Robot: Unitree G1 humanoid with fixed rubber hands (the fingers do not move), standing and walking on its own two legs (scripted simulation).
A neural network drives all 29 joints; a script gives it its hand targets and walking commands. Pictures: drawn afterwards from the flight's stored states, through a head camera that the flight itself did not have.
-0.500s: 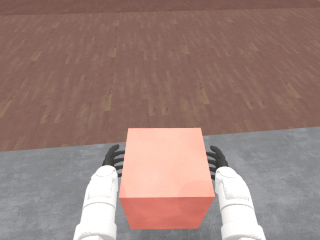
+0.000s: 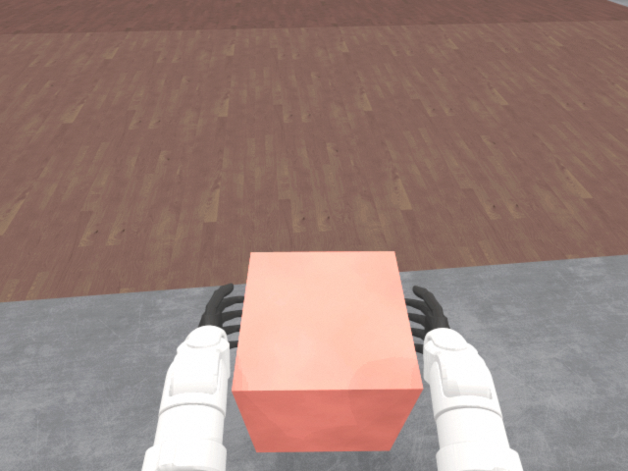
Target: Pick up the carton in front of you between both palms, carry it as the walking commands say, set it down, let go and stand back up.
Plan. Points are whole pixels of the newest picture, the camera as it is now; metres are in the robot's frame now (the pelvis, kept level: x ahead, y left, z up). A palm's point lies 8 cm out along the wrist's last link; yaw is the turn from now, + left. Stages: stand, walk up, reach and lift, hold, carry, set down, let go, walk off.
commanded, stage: reach and lift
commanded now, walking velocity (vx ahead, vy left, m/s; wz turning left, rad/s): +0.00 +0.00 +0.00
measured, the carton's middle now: (323, 355) +0.31 +0.00 -0.05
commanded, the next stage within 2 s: hold in 0.26 s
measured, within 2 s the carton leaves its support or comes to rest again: neither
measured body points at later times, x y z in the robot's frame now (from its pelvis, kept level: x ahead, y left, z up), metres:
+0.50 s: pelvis +0.00 +0.00 +0.00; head -0.06 +0.00 +0.45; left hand +0.30 +0.15 +0.05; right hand +0.29 -0.15 +0.04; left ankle +0.01 +0.14 -0.74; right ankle +0.01 -0.13 -0.74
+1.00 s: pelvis +0.06 +0.01 +0.00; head +0.03 +0.02 +0.45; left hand +0.36 +0.17 +0.08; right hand +0.35 -0.14 +0.08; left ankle +0.01 +0.14 -0.74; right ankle +0.07 -0.09 -0.73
